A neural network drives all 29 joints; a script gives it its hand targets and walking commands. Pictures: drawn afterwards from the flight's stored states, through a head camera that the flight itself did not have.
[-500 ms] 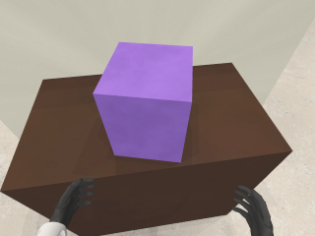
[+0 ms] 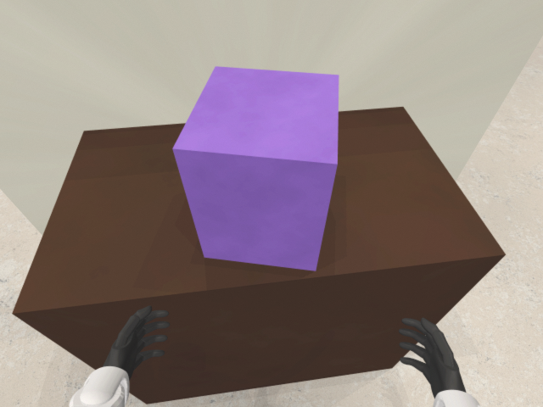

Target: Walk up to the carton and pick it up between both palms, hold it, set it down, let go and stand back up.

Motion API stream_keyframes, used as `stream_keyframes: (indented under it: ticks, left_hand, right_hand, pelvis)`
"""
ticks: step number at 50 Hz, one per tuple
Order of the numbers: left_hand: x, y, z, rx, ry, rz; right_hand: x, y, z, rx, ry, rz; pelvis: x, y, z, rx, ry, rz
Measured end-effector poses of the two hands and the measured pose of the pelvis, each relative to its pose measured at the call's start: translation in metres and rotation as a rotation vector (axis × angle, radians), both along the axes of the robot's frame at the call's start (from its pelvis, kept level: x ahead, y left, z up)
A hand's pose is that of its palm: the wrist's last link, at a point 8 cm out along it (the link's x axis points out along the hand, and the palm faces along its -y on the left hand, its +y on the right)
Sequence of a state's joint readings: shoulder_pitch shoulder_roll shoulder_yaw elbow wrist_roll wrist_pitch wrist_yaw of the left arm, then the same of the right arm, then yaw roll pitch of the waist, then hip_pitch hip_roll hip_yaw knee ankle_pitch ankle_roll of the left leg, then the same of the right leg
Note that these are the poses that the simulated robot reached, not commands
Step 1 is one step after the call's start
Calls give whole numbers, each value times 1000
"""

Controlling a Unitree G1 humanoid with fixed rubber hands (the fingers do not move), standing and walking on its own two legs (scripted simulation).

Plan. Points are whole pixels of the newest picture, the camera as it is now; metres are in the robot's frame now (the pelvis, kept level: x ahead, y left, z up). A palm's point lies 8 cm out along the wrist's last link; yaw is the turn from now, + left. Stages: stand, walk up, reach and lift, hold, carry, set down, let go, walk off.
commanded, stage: set down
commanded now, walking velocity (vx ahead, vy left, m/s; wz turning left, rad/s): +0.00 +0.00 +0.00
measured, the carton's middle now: (267, 172) +0.46 +0.08 +0.09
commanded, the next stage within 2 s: let go in 0.82 s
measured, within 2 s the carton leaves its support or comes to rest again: neither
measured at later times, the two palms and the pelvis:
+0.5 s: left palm (156, 363) +0.19 +0.22 -0.06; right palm (462, 395) +0.18 -0.23 -0.06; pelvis +0.02 -0.02 +0.00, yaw -1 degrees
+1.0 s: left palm (162, 376) +0.17 +0.21 -0.08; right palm out of the picture +0.16 -0.24 -0.08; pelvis +0.00 -0.01 +0.00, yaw -1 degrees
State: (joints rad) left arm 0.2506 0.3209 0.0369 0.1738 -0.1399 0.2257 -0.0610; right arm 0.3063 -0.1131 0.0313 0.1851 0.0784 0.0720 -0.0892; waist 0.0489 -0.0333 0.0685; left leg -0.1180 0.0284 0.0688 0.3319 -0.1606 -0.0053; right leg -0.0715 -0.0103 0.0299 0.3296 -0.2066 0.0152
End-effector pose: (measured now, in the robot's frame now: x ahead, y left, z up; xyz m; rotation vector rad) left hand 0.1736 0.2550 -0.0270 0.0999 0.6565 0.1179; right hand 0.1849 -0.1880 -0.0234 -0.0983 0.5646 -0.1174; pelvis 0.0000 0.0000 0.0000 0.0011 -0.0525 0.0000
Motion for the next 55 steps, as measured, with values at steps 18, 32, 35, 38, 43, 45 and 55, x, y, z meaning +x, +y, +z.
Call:
stream_keyframes:
  ticks: [18,32,35,38,43,45,55]
  left_hand:
    - [8,-27,-33,31,121,-40]
    - [7,-43,-43,22,138,-39]
    - [3,-43,-47,21,158,-36]
    - [0,-44,-50,20,169,-32]
    - [0,-44,-52,28,163,-38]
    - [0,-43,-53,36,170,-45]
    - [5,-40,-57,53,181,-60]
  right_hand:
    - [-12,-35,-36,-55,59,25]
    - [-4,-42,-45,-74,61,68]
    - [-4,-42,-46,-82,72,76]
    - [-6,-43,-48,-92,91,75]
    - [-12,-46,-50,-93,115,61]
    - [-15,-48,-52,-93,130,54]
    - [-27,-56,-55,-96,167,34]
  pelvis:
    - [23,-9,0,-2,3,-23]
    - [15,-17,0,1,-24,-1]
    - [12,-16,0,2,-34,2]
    - [9,-15,-1,2,-41,4]
    - [6,-12,-1,1,-37,3]
    - [5,-11,-1,0,-34,1]
    - [5,-5,-2,-2,-10,-15]
